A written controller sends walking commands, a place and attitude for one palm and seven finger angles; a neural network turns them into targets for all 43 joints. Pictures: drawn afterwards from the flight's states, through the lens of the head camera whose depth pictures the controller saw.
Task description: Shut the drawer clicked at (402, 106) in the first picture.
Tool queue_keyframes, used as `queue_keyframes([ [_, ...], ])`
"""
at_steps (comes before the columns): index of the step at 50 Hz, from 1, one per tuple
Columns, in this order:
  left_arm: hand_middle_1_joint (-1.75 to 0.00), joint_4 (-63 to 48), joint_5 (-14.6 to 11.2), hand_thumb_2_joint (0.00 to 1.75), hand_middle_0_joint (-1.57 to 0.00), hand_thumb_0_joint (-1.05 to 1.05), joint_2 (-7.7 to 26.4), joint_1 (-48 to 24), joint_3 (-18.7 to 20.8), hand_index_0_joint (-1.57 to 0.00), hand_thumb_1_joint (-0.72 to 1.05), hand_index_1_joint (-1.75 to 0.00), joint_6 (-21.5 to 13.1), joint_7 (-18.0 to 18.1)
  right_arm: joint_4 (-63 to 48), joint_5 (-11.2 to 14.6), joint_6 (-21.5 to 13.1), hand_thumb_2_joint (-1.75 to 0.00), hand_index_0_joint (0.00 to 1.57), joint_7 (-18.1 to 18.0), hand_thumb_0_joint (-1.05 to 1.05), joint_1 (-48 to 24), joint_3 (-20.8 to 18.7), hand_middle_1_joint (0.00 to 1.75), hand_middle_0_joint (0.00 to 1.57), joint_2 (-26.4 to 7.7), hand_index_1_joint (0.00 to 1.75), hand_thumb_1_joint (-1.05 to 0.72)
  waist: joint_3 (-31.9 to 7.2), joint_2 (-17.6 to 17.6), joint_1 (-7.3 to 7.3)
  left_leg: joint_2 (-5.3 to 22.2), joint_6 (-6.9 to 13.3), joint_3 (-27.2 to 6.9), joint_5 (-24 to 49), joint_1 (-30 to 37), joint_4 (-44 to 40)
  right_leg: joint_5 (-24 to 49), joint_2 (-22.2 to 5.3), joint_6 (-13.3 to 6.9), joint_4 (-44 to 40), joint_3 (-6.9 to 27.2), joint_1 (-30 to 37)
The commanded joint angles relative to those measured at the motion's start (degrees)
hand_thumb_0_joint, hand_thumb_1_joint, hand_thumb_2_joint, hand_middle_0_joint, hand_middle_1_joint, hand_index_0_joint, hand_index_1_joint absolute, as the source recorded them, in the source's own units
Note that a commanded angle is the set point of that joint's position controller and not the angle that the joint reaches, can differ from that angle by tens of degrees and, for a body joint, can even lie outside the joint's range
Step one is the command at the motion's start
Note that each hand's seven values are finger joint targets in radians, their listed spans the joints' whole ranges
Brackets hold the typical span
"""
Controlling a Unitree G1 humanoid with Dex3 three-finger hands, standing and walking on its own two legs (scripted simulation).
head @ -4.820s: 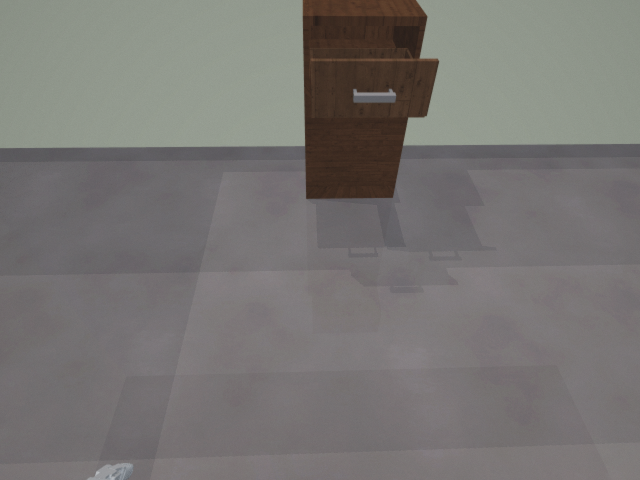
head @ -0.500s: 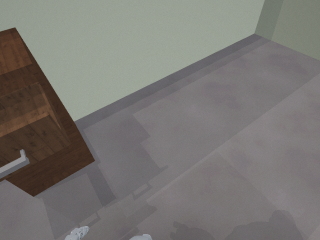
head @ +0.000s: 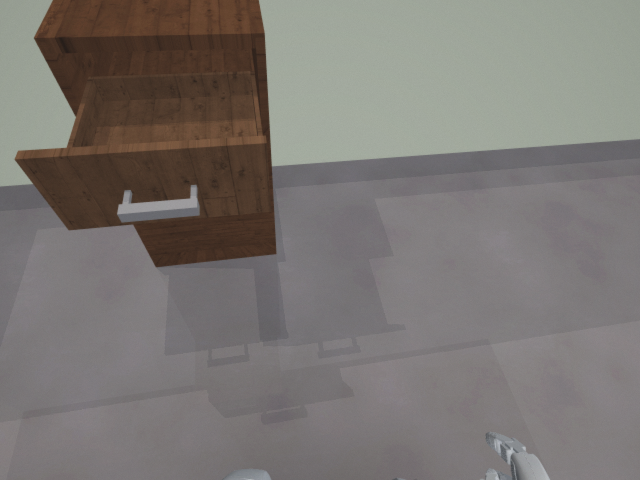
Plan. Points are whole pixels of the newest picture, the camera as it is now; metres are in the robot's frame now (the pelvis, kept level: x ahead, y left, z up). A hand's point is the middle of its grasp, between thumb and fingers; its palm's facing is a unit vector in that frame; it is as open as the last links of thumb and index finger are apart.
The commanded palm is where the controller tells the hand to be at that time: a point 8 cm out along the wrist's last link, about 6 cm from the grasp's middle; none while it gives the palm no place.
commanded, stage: turn to face it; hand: left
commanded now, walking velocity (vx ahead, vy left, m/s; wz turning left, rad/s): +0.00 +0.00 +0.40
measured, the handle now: (160, 201) +0.52 +0.34 -0.06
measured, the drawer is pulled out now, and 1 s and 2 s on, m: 0.30 0.30 0.30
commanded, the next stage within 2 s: take the last steps up to it in 0.44 s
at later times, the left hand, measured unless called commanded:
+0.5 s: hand out of the picture +0.08 +0.17 -0.13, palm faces +0.18 -0.94 -0.29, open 7.4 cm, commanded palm none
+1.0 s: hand out of the picture -0.14 +0.15 -0.16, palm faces +0.40 -0.90 -0.16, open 7.4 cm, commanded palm none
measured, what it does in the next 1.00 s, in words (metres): steps on the spot, turning left: right foot, then left foot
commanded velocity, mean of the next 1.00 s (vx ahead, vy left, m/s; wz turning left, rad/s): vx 0.14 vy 0.01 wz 0.16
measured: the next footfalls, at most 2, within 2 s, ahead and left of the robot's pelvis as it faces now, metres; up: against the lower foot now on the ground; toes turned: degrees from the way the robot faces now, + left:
right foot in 0.42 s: +0.06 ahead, -0.12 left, +0.00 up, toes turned +5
left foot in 0.98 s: +0.03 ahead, +0.13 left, +0.00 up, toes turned +23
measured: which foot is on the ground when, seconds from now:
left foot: down 0.00-0.42, up 0.44-0.96, down 0.98-1.00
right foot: up 0.00-0.40, down 0.42-0.98, up 1.00-1.00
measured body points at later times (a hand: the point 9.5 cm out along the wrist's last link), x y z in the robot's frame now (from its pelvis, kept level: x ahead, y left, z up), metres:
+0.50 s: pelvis +0.00 -0.04 +0.01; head +0.03 -0.07 +0.46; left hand +0.07 +0.22 -0.10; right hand +0.07 -0.27 -0.16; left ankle -0.02 +0.09 -0.68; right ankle +0.02 -0.13 -0.72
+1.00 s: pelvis +0.01 +0.02 +0.01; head +0.00 +0.04 +0.46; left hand -0.16 +0.20 -0.15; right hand +0.16 -0.18 -0.12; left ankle -0.01 +0.12 -0.73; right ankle +0.02 -0.12 -0.72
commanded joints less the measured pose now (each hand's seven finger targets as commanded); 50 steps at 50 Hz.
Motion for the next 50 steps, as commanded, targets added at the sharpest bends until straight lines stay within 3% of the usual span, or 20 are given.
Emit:
queue_keyframes([
  [1, -0.3, -6.71, 0.17, 0.9, -0.2, 0.0, 4.84, -5.89, 1.09, -0.2, 0.9, -0.3, -1.77, -0.07, -1.97, -0.12, -0.48, -0.9, 0.2, -1.89, 0.0, 5.77, -3.04, 0.3, 0.2, -11.42, 0.3, -0.9, -7.88, 13.95, -5.55, 16.98, 7.59, -17.0, 38.82, 10.58, -15.75, 4.23, 0.84, 1.2, 12.39, 7.25, -12.57],
  [3, -0.3, -5.51, 0.13, 0.9, -0.2, 0.0, 4.42, -3.05, 1.12, -0.2, 0.9, -0.3, -1.64, -0.49, -2.58, -0.02, -0.88, -0.9, 0.2, -1.82, 0.0, 3.4, -2.35, 0.3, 0.2, -9.91, 0.3, -0.9, -6.58, 12.69, -3.47, 13.29, 5.9, -13.57, 36.8, 8.16, -16.56, 8.63, 2.16, 1.39, 10.97, 6.19, -10.11],
  [5, -0.3, -5.01, 0.08, 0.9, -0.2, 0.0, 4.15, -2.11, 0.95, -0.2, 0.9, -0.3, -1.54, -0.55, -2.56, 0.08, -1.06, -0.9, 0.2, -1.76, 0.0, 3.84, -2.22, 0.3, 0.2, -9.82, 0.3, -0.9, -7.2, 11.95, -3.05, 12.3, 5.86, -13.11, 34.59, 7.73, -17.41, 10.28, 2.77, 1.66, 8.5, 6.08, -8.68],
  [14, -0.3, -7.44, -0.19, 0.9, -0.2, 0.0, 2.25, -8.39, 0.0, -0.2, 0.9, -0.3, -1.99, 0.03, -0.49, -0.5, -0.61, -0.9, 0.2, -1.85, 0.0, 8.64, -2.52, 0.3, 0.2, -8.61, 0.3, -0.9, -6.65, 12.14, -5.17, 13.19, 8.14, -19.9, 31.58, 8.58, -16.94, 6.48, 6.01, 0.95, -7.81, 5.98, -4.38],
  [17, -0.3, -6.64, -0.67, 0.9, -0.2, 0.0, 1.49, -5.59, -0.15, -0.2, 0.9, -0.3, -2.59, 0.34, -0.29, -0.6, -0.51, -0.9, 0.2, -1.96, 0.0, 7.69, -2.56, 0.3, 0.2, -8.48, 0.3, -0.9, -7.46, 12.54, -3.61, 12.81, 7.52, -21.67, 33.54, 6.09, -14.43, 9.11, 7.59, -0.06, -16.72, 5.78, 2.57],
  [19, -0.3, -5.53, -0.58, 0.9, -0.2, 0.0, 2.15, -2.21, 0.05, -0.2, 0.9, -0.3, -3.51, 0.52, 0.07, -0.09, -0.56, -0.9, 0.2, -1.8, 0.0, 7.14, -2.52, 0.3, 0.2, -7.68, 0.3, -0.9, -9.46, 8.94, -1.72, 10.39, 4.54, -20.3, 28.87, 2.38, -10.01, 19.98, 7.42, -0.46, -30.13, 5.57, 11.68],
  [20, -0.3, -5.07, -0.18, 0.9, -0.2, 0.0, 4.42, -0.91, 0.38, -0.2, 0.9, -0.3, -4.33, 0.8, 0.4, 0.45, -0.77, -0.9, 0.2, -1.54, 0.0, 8.58, -2.18, 0.3, 0.2, -5.28, 0.3, -0.9, -10.55, 3.06, -1.45, 6.78, 1.03, -17.34, 18.92, -3.39, -4.4, 26.34, 2.0, -1.47, -36.67, 10.66, 19.63],
  [21, -0.3, -4.85, 0.68, 0.9, -0.2, 0.0, 9.66, -0.09, 1.33, -0.2, 0.9, -0.3, -4.98, 1.25, -0.49, 0.82, -0.78, -0.9, 0.2, -1.36, 0.0, 9.8, -1.38, 0.3, 0.2, -0.93, 0.3, -0.9, -11.05, -13.58, -1.74, -2.06, -3.71, -7.98, -5.88, -13.77, 7.08, 38.2, -12.77, -6.9, -38.5, 25.11, 24.73],
  [22, -0.3, -5.55, 0.24, 0.9, -0.2, 0.0, 10.45, 0.9, 1.06, -0.2, 0.9, -0.3, -4.57, 1.03, -1.07, 0.37, 0.07, -0.9, 0.2, -1.75, 0.0, 8.66, -2.21, 0.3, 0.2, -3.59, 0.3, -0.9, -10.76, -10.42, -0.74, -1.48, -3.89, -9.28, -15.51, -11.13, 16.73, 41.89, -18.22, -12.39, -38.94, 25.96, 15.9],
  [23, -0.3, -5.87, 0.14, 0.9, -0.2, 0.0, 7.83, -2.37, 0.78, -0.2, 0.9, -0.3, -4.5, 1.17, 0.34, 0.02, 0.88, -0.9, 0.2, -1.59, 0.0, 8.6, -2.53, 0.3, 0.2, -3.58, 0.3, -0.9, -8.37, -6.86, -2.25, -0.49, -3.84, -10.91, -11.96, -11.11, 23.49, 37.8, -14.35, -13.25, -39.77, 21.29, 12.13],
  [24, -0.3, -6.1, 0.01, 0.9, -0.2, 0.0, 6.63, -5.11, 0.81, -0.2, 0.9, -0.3, -4.3, 1.41, 1.66, -0.15, 1.47, -0.9, 0.2, -1.47, 0.0, 9.91, -2.78, 0.3, 0.2, -3.47, 0.3, -0.9, -7.2, -8.77, -3.49, -0.04, -4.19, -10.28, -9.94, -12.14, 27.18, 36.5, -12.14, -11.93, -40.13, 19.12, 11.06],
  [27, -0.3, -6.08, -0.21, 0.9, -0.2, 0.0, 3.04, -6.52, -0.19, -0.2, 0.9, -0.3, -4.82, 0.93, 4.73, -0.25, 1.62, -0.9, 0.2, -0.94, 0.0, 11.9, -2.6, 0.3, 0.2, -2.59, 0.3, -0.9, -3.93, -5.29, -4.52, 1.35, -5.38, -8.45, -1.55, -12.78, 31.55, 36.1, -6.74, -9.97, -39.54, 10.82, 9.66],
  [32, -0.3, -2.53, 0.08, 0.9, -0.2, 0.0, 2.68, 0.52, -0.09, -0.2, 0.9, -0.3, -5.94, 0.56, 5.5, -0.96, 1.02, -0.9, 0.2, -0.23, 0.0, 10.5, -2.36, 0.3, 0.2, -2.13, 0.3, -0.9, -3.07, -4.79, -1.94, 3.75, -5.99, -6.6, 3.0, -15.83, 27.45, 13.91, -7.43, -9.45, -45.49, 12.62, 14.21],
  [39, -0.3, 2.46, 0.9, 0.9, -0.2, 0.0, 2.72, 7.54, -0.18, -0.2, 0.9, -0.3, -7.09, 0.05, 4.75, -0.75, -0.51, -0.9, 0.2, 0.46, 0.0, 5.14, -1.59, 0.3, 0.2, -0.4, 0.3, -0.9, -1.2, -4.33, 0.4, 5.77, -4.93, -3.05, -0.49, -14.91, 12.44, 5.21, -9.64, -12.11, -49.52, 15.48, 16.25],
  [44, -0.3, 5.46, 1.06, 0.9, -0.2, 0.0, 3.94, 7.46, -0.05, -0.2, 0.9, -0.3, -6.68, -0.37, 5.17, -0.29, -1.73, -0.9, 0.2, 0.56, 0.0, 5.99, -0.83, 0.3, 0.2, 1.49, 0.3, -0.9, -1.3, -5.52, -0.57, 3.76, -3.16, 0.44, -3.04, -4.18, 0.07, 3.43, -8.53, -12.33, -48.46, 12.92, 10.25],
  [46, -0.3, 6.29, 0.6, 0.9, -0.2, 0.0, 3.55, 6.08, 0.02, -0.2, 0.9, -0.3, -6.28, -0.48, 6.7, -0.28, -2.41, -0.9, 0.2, 0.12, 0.0, 10.32, -0.55, 0.3, 0.2, 1.77, 0.3, -0.9, -1.61, -4.53, -2.94, 2.47, -2.94, 2.9, 2.03, 6.09, -7.81, 1.09, -5.83, -10.42, -44.92, 9.12, 3.92],
  [47, -0.3, 6.73, 0.31, 0.9, -0.2, 0.0, 2.56, 5.37, -0.18, -0.2, 0.9, -0.3, -6.07, -0.61, 8.26, -0.18, -2.94, -0.9, 0.2, -0.31, 0.0, 14.14, -0.58, 0.3, 0.2, 0.89, 0.3, -0.9, -2.85, -1.29, -4.75, 2.13, -3.1, 3.26, 3.49, 13.77, -12.21, 0.0, -3.61, -8.94, -41.09, 6.85, -0.43],
  [48, -0.3, 6.47, 0.2, 0.9, -0.2, 0.0, 0.28, 5.23, -0.74, -0.2, 0.9, -0.3, -5.85, -0.86, 9.86, -0.16, -3.46, -0.9, 0.2, -1.05, 0.0, 19.22, -1.23, 0.3, 0.2, -2.03, 0.3, -0.9, -4.53, 7.83, -7.01, 6.56, -2.2, -2.75, -1.72, 21.19, -15.84, 0.56, -0.59, -6.74, -31.82, 3.77, -6.34],
  [49, -0.3, 5.13, 0.08, 0.9, -0.2, 0.0, -3.45, 5.3, -1.48, -0.2, 0.9, -0.3, -5.54, -1.16, 10.99, -0.63, -3.6, -0.9, 0.2, -1.46, 0.0, 24.34, -2.69, 0.3, 0.2, -7.65, 0.3, -0.9, -4.76, 22.95, -8.77, 19.73, 1.73, -21.48, -15.58, 23.55, -24.45, -0.52, 5.67, -3.91, -15.11, -2.2, -15.04],
  [50, -0.3, 2.98, 0.61, 0.9, -0.2, 0.0, -2.83, 1.16, -1.51, -0.2, 0.9, -0.3, -5.57, -0.96, 10.89, -0.64, -3.31, -0.9, 0.2, -1.94, 0.0, 26.97, -2.82, 0.3, 0.2, -9.69, 0.3, -0.9, -1.05, 20.68, -9.81, 25.12, 5.36, -29.17, -19.05, 19.27, -30.32, -0.91, 6.42, -4.18, -4.97, 1.1, -19.34],
])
